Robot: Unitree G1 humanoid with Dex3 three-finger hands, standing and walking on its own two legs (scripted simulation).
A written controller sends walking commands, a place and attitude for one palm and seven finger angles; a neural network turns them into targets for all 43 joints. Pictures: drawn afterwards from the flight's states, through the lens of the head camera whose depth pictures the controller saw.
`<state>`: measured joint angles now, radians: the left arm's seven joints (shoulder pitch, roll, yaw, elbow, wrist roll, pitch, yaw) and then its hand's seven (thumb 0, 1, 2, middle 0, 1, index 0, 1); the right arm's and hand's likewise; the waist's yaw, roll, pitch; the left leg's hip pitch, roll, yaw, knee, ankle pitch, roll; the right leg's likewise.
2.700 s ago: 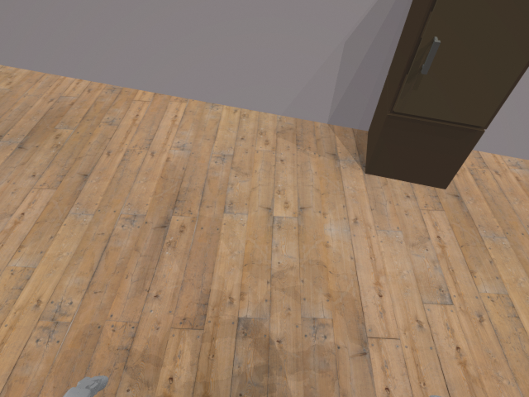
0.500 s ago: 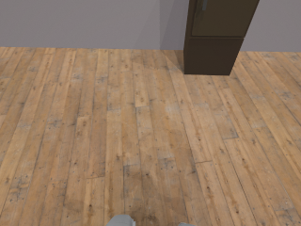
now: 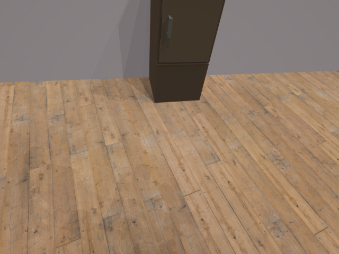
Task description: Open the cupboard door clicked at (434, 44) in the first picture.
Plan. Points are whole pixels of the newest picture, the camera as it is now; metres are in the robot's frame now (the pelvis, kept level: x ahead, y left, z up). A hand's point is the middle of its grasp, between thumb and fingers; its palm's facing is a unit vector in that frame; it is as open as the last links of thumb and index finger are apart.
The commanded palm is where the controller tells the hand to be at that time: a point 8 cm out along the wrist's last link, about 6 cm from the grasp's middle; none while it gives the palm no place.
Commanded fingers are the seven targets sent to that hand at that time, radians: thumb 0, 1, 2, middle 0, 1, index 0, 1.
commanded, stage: walk to a spot facing it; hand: left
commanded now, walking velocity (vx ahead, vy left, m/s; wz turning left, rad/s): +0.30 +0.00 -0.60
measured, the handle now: (169, 26) +1.44 +0.11 -0.07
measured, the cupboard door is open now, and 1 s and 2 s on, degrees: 0 0 0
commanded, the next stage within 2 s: turn to face it in 1.54 s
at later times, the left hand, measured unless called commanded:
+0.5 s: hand (151, 192) +0.35 +0.08 -0.20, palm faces -0.34 -0.93 -0.12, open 7.4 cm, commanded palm none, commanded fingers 0.00 0.90 0.90 -0.20 -0.30 -0.20 -0.30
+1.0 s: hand (145, 156) +0.49 +0.12 -0.19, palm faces -0.38 -0.91 -0.16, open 7.4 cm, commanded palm none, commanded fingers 0.00 0.90 0.90 -0.20 -0.30 -0.20 -0.30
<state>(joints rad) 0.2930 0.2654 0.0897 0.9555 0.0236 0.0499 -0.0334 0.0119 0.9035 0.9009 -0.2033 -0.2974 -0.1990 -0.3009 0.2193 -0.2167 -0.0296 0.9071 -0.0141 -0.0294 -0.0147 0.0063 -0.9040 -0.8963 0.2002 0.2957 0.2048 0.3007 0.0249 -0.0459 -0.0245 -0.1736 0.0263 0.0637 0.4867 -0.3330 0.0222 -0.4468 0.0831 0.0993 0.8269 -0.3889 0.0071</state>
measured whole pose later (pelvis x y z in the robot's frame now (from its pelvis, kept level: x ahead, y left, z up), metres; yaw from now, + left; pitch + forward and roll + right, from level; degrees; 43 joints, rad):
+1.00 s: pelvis +0.41 -0.06 +0.00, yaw -28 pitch -1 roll -1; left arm 0.34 0.21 0.07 1.08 0.02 -0.01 -0.02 0.01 0.91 0.90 -0.20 -0.30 -0.20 -0.30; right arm 0.19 -0.14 -0.02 0.95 -0.03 -0.08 0.00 0.00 -0.90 -0.90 0.20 0.30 0.21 0.30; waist 0.02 -0.04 0.02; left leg -0.25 0.11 0.21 0.56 -0.29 0.01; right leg -0.39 -0.02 -0.03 1.16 -0.40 -0.02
